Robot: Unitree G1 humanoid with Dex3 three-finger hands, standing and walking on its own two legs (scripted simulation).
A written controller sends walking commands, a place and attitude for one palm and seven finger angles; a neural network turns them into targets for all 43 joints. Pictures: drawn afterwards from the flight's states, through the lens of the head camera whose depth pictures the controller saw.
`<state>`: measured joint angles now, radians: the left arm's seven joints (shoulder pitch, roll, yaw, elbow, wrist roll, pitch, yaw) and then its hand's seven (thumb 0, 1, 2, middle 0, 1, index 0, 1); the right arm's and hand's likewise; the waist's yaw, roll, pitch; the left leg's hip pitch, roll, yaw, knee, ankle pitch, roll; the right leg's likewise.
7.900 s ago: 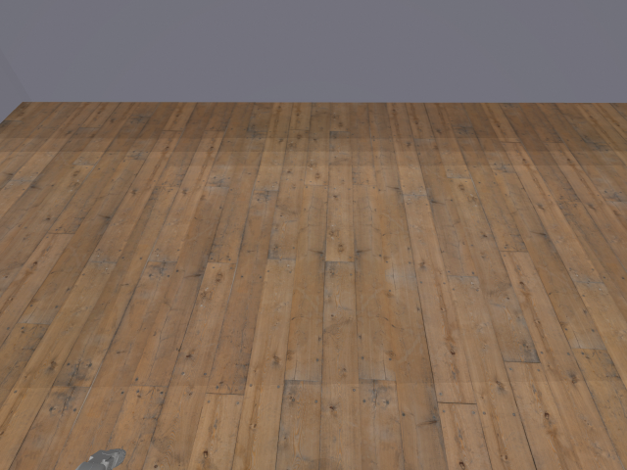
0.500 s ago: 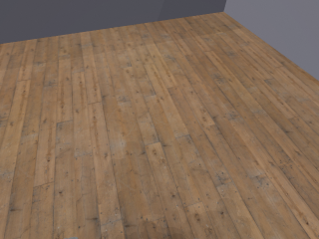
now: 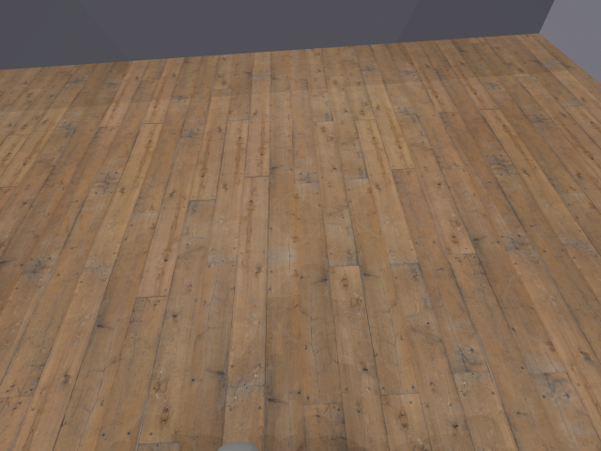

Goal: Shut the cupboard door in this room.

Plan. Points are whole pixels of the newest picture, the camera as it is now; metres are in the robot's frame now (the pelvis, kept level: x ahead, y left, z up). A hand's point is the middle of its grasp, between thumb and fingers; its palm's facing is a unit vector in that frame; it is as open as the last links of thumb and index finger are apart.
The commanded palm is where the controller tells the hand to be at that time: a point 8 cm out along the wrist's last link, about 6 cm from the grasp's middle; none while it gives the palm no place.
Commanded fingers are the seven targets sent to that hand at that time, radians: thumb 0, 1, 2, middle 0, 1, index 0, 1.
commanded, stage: turn or walk to find it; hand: left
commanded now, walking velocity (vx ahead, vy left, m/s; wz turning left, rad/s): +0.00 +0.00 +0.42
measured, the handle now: out of the picture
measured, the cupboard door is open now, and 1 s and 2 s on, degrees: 86 86 86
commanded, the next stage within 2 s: none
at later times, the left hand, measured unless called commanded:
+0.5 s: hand out of the picture +0.03 +0.26 -0.16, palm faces +0.22 -0.94 -0.25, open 7.4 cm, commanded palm none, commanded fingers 0.00 0.90 0.90 -0.20 -0.30 -0.20 -0.30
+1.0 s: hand out of the picture -0.10 +0.23 -0.18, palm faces +0.46 -0.86 -0.23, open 7.4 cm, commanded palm none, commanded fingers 0.00 0.90 0.90 -0.20 -0.30 -0.20 -0.30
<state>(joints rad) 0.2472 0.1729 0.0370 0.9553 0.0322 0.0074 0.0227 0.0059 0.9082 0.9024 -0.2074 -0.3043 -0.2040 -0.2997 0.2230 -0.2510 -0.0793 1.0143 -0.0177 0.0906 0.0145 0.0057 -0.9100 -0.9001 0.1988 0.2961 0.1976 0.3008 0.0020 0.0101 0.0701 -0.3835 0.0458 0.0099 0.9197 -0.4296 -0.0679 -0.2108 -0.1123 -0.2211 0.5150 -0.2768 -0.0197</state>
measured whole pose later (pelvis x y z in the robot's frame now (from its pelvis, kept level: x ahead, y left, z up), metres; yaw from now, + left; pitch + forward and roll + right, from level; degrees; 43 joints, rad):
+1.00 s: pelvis -0.06 +0.03 -0.01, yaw +26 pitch +0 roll +0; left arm 0.24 0.21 0.05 0.96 0.03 0.02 0.02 0.01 0.90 0.90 -0.21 -0.30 -0.20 -0.30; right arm 0.20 -0.24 -0.07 0.99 -0.01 0.06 0.01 0.01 -0.91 -0.90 0.20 0.30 0.20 0.30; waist 0.01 -0.02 0.08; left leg -0.26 0.04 0.06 0.60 -0.32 -0.04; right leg -0.26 -0.16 -0.23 0.62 -0.33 0.04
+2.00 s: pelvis -0.12 +0.02 -0.01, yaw +50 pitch -1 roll -1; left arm 0.24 0.26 0.07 1.01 0.02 0.07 0.02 0.01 0.91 0.90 -0.20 -0.30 -0.20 -0.30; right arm 0.16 -0.19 -0.04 0.96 -0.02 0.02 0.00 0.00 -0.91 -0.90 0.20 0.30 0.20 0.30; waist 0.02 -0.05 0.07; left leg -0.25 0.00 0.05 0.56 -0.30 0.04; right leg -0.42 -0.12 -0.10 1.00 -0.47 0.07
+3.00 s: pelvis -0.15 -0.03 +0.00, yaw +67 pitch -2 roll +0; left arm 0.27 0.21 0.03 1.10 0.02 0.04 0.02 0.01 0.91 0.90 -0.20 -0.30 -0.20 -0.30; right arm 0.14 -0.15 -0.02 1.05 -0.01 0.01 -0.03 0.00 -0.92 -0.90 0.20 0.30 0.20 0.30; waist 0.03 -0.02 0.04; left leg -0.17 0.00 0.05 0.45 -0.24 0.01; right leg -0.27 -0.09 -0.07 0.70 -0.42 0.05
